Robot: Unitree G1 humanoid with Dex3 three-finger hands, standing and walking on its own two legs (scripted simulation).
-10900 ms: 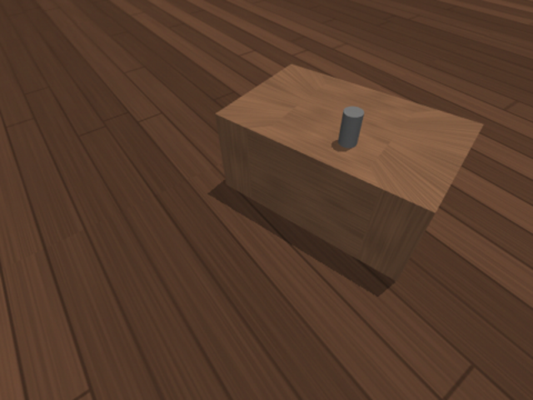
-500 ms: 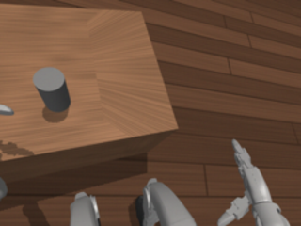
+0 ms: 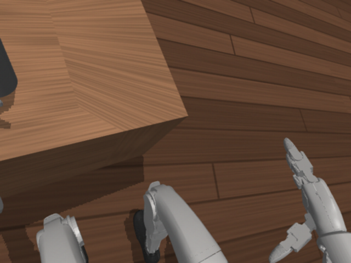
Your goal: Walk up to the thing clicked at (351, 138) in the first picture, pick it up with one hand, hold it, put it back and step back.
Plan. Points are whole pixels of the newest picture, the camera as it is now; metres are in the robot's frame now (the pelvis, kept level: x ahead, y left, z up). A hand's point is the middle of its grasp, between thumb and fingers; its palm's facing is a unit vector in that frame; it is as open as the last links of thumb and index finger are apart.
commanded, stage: close in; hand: left
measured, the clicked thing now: out of the picture +0.57 +0.21 -0.02
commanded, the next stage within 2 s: close in 0.32 s
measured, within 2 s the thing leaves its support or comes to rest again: leaves its support in 1.36 s
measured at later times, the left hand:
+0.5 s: hand out of the picture +0.58 +0.20 -0.03, palm faces +0.15 -0.99 +0.04, open 17.6 cm
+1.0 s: hand out of the picture +0.59 +0.21 -0.03, palm faces +0.18 -0.98 +0.02, open 13.6 cm
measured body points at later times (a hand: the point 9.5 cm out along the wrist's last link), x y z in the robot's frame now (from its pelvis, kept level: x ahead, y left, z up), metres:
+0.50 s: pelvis +0.01 +0.00 +0.00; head +0.23 +0.10 +0.38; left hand +0.57 +0.26 -0.03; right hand +0.20 -0.26 +0.11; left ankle +0.07 +0.12 -0.51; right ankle +0.08 -0.13 -0.51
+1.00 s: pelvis +0.02 +0.00 +0.01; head +0.24 +0.09 +0.39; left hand +0.57 +0.26 -0.03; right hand +0.20 -0.25 +0.12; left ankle +0.07 +0.12 -0.51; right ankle +0.08 -0.13 -0.51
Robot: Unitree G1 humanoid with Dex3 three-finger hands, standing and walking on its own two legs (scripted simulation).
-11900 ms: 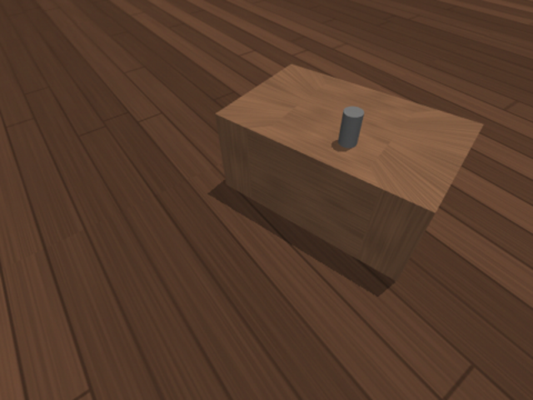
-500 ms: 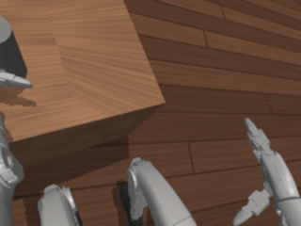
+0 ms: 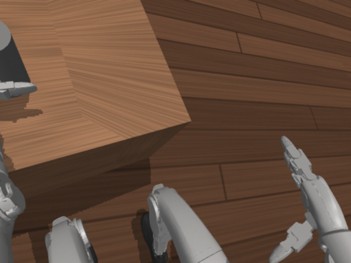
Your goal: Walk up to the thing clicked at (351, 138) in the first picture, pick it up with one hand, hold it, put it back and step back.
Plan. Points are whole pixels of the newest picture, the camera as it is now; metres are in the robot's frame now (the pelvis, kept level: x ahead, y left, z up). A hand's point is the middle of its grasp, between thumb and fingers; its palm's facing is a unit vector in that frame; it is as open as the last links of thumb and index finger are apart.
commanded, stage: close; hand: left
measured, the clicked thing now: out of the picture +0.58 +0.19 -0.03
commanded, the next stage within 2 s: settle in 0.30 s
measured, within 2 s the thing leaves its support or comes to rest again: leaves its support in 0.36 s
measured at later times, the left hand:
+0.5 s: hand out of the picture +0.57 +0.19 -0.02, palm faces +0.15 -0.99 +0.02, open 10.5 cm
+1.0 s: hand out of the picture +0.58 +0.20 +0.04, palm faces +0.17 -0.99 +0.00, open 10.8 cm
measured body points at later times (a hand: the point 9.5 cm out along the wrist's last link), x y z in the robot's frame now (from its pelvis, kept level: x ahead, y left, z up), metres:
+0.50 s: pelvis +0.00 +0.00 +0.01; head +0.21 +0.09 +0.39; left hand +0.56 +0.24 -0.02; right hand +0.18 -0.25 +0.11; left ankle +0.05 +0.12 -0.52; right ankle +0.06 -0.13 -0.52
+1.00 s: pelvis +0.01 +0.00 +0.04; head +0.20 +0.08 +0.44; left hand +0.56 +0.25 +0.04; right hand +0.18 -0.26 +0.12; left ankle +0.05 +0.12 -0.52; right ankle +0.06 -0.13 -0.52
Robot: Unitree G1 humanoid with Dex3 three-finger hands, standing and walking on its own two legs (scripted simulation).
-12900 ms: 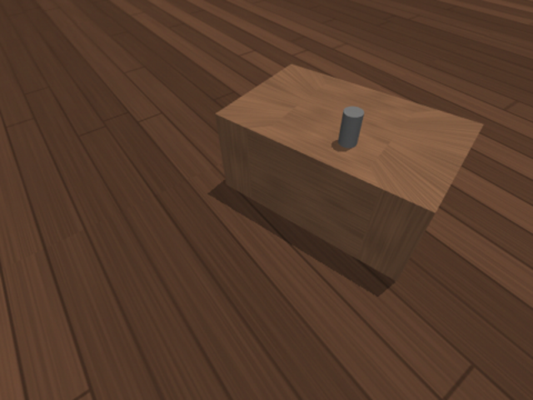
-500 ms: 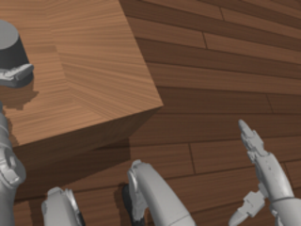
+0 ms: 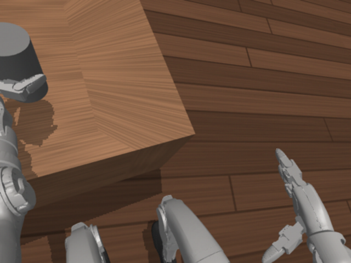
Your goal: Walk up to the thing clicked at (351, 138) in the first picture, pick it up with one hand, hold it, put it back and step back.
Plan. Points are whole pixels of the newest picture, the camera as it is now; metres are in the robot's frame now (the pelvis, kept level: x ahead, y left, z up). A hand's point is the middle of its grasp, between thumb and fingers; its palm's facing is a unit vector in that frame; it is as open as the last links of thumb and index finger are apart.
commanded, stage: settle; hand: left
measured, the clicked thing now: (17, 67) +0.57 +0.18 +0.00
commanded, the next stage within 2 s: lift in 0.30 s
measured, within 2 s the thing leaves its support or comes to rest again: neither
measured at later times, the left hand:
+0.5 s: hand (7, 54) +0.57 +0.19 +0.03, palm faces +0.14 -0.99 +0.01, open 10.8 cm
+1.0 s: hand out of the picture +0.51 +0.19 +0.09, palm faces +0.13 -0.99 +0.00, open 10.8 cm
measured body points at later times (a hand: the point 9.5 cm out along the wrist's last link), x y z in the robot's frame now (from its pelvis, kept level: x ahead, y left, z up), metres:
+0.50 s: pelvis +0.00 +0.00 +0.02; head +0.19 +0.07 +0.43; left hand +0.56 +0.24 +0.04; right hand +0.17 -0.27 +0.07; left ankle +0.05 +0.11 -0.56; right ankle +0.05 -0.14 -0.56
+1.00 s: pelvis +0.02 +0.00 +0.07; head +0.15 +0.05 +0.49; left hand +0.50 +0.25 +0.10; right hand +0.19 -0.27 +0.07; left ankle +0.05 +0.11 -0.56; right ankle +0.05 -0.14 -0.56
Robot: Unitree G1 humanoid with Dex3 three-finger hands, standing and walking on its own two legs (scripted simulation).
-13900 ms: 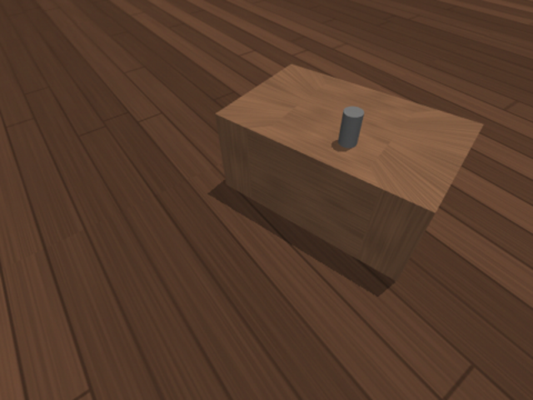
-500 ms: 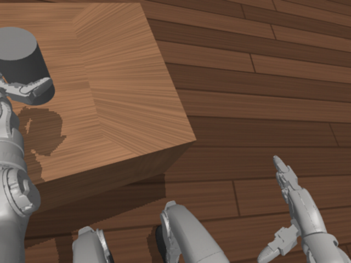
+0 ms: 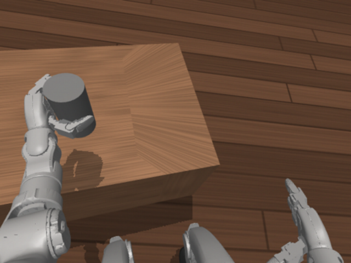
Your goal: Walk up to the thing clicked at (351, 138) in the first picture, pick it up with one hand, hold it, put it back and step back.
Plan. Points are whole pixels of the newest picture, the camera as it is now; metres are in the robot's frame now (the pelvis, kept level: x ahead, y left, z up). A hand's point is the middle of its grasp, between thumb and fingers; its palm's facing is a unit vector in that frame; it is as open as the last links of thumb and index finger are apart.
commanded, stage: lift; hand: left
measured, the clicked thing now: (73, 108) +0.49 +0.17 +0.03
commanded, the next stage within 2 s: hold in 1.00 s
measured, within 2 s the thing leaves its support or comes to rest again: neither
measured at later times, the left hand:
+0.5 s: hand (60, 130) +0.39 +0.17 +0.09, palm faces +0.09 -1.00 +0.00, open 10.8 cm
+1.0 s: hand (52, 144) +0.36 +0.17 +0.12, palm faces +0.10 -0.99 +0.00, open 10.8 cm
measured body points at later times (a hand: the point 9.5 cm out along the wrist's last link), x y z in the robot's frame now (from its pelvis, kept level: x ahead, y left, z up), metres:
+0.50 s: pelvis +0.01 -0.01 +0.05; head +0.08 +0.01 +0.49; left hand +0.38 +0.22 +0.09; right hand +0.17 -0.27 +0.03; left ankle +0.03 +0.11 -0.63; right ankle +0.02 -0.14 -0.63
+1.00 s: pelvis +0.02 -0.01 +0.06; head +0.06 +0.00 +0.51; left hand +0.35 +0.22 +0.12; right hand +0.18 -0.27 +0.03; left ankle +0.03 +0.11 -0.63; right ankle +0.02 -0.14 -0.63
